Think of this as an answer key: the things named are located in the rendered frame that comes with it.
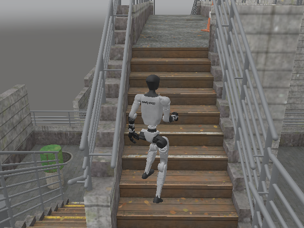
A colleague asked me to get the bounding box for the right robot hand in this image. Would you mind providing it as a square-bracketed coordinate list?
[172, 112, 178, 121]

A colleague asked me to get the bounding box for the right robot forearm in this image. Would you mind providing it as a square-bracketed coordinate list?
[169, 115, 177, 123]

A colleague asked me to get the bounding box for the left robot hand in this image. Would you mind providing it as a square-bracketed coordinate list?
[128, 131, 139, 143]

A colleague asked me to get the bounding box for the robot right foot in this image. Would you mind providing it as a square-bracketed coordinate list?
[153, 196, 163, 203]

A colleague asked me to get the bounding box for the right robot upper arm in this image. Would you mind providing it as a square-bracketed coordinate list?
[160, 96, 171, 122]

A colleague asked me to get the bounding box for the robot right thigh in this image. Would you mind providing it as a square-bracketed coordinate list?
[155, 135, 169, 172]

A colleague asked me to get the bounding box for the left robot upper arm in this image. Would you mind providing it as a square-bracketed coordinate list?
[129, 94, 143, 119]

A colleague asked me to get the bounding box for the left robot forearm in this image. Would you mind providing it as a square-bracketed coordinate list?
[128, 117, 135, 133]

